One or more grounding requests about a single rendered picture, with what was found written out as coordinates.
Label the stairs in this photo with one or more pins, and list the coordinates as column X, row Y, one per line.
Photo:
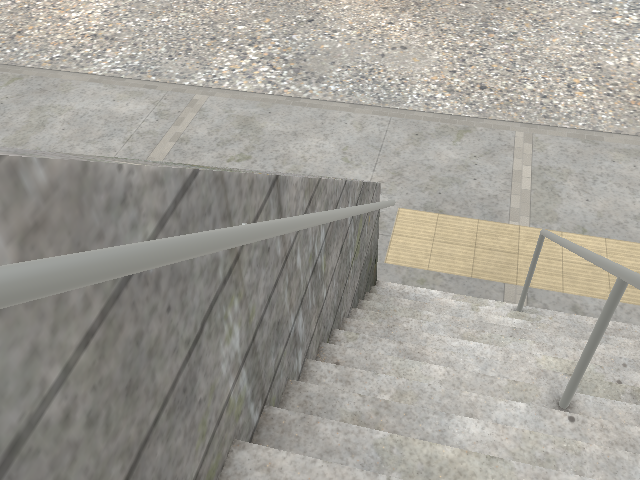
column 420, row 384

